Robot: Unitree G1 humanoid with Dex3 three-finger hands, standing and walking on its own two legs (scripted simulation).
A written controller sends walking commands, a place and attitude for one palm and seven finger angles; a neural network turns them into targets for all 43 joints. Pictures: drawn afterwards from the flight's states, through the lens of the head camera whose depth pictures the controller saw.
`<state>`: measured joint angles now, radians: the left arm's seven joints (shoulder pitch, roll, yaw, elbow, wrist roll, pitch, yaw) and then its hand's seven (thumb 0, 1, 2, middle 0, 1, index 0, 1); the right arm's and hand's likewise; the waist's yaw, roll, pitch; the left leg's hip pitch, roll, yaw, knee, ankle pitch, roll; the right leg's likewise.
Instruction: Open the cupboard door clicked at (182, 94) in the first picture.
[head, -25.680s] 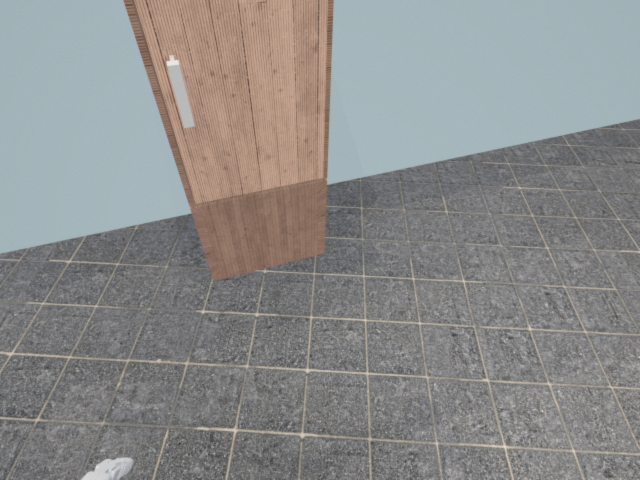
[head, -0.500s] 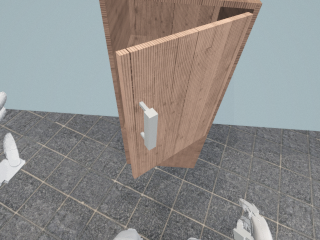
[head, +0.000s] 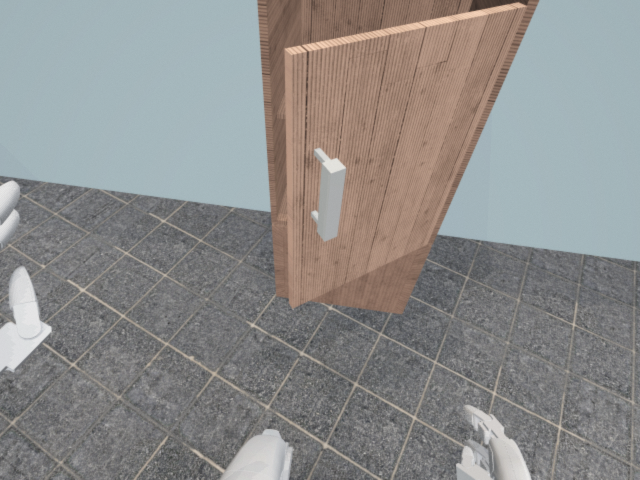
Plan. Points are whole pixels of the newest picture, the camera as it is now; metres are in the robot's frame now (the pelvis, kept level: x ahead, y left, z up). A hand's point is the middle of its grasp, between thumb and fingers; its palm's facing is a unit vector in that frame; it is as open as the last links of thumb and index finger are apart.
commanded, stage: stop stepping back and stand still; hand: left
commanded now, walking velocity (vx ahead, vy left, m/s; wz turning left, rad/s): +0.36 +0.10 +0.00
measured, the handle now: (323, 195) +0.52 +0.06 +0.04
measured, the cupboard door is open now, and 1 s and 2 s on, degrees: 38 38 38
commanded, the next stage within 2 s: let the arm hang, fingers relaxed in 0.64 s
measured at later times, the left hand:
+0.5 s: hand (19, 389) +0.14 +0.24 +0.19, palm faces +0.39 -0.76 -0.52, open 7.4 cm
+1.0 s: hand out of the picture +0.04 +0.19 -0.13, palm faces -0.03 -0.98 -0.22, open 7.4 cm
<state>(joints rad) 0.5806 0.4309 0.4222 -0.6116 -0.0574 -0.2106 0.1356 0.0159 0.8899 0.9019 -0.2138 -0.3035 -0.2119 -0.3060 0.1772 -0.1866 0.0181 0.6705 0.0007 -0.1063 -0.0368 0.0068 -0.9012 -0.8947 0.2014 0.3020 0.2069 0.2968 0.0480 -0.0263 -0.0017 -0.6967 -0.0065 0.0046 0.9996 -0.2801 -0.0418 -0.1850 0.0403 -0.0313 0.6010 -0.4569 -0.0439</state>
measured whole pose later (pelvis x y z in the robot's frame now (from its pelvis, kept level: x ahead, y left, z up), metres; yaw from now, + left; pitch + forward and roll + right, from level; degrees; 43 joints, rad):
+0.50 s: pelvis -0.06 -0.02 +0.02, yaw -3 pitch +0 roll +2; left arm 0.59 0.42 0.44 -0.44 -0.03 -0.24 0.14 0.01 0.89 0.90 -0.22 -0.30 -0.22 -0.31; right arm 0.25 -0.21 0.00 0.68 -0.01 -0.09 -0.06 0.01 -0.90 -0.89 0.20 0.30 0.21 0.30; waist 0.01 -0.02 -0.01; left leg -0.49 0.00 0.02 1.07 -0.35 0.00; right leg -0.29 0.03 -0.08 0.52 -0.24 -0.11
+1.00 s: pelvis -0.07 +0.01 +0.01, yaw +0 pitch -1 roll +1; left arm 0.26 0.19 0.00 0.69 0.03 0.06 0.00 0.01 0.91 0.90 -0.20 -0.30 -0.20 -0.30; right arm 0.19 -0.21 0.01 0.83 -0.03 0.02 0.00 0.00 -0.91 -0.90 0.20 0.30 0.20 0.30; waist -0.02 -0.01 0.05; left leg -0.26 0.00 0.00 0.60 -0.33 -0.01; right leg -0.33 -0.01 -0.13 0.62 -0.29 -0.08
